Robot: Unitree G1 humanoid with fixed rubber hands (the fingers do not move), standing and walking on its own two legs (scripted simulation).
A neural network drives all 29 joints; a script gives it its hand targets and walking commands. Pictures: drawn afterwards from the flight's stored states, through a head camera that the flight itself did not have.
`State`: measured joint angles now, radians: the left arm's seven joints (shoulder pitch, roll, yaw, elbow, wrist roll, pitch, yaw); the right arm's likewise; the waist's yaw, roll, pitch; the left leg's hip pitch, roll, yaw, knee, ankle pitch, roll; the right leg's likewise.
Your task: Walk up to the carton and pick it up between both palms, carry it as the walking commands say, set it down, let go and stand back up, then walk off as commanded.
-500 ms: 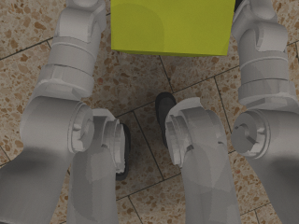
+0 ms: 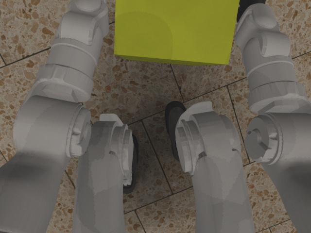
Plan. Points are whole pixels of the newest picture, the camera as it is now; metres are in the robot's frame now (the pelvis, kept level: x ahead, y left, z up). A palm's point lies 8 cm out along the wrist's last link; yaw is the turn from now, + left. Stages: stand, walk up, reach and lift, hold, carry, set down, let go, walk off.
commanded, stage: set down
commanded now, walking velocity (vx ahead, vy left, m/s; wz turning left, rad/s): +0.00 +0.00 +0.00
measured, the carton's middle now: (169, 15) +0.53 -0.10 -0.23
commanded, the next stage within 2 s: none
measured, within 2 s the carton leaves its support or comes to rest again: rests again in 0.28 s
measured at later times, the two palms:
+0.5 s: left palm out of the picture +0.56 +0.06 -0.17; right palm out of the picture +0.52 -0.22 -0.14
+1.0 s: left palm out of the picture +0.56 +0.06 -0.17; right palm out of the picture +0.52 -0.23 -0.15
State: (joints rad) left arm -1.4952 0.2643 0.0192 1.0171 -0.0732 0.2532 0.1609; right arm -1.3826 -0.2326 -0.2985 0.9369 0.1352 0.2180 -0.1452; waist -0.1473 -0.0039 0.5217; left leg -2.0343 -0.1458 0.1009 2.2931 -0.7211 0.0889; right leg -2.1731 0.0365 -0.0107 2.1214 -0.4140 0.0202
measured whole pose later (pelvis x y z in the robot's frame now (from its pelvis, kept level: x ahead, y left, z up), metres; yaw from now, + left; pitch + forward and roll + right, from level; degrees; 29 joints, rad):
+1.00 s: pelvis +0.02 +0.00 -0.01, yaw +0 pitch +36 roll -3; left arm -1.42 0.20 0.11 1.03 0.07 0.18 0.08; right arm -1.36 -0.24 -0.44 1.10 0.03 0.14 -0.04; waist -0.12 -0.04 0.31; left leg -2.20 -0.16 0.07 2.31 -0.74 0.07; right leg -2.32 0.01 -0.05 2.13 -0.44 0.00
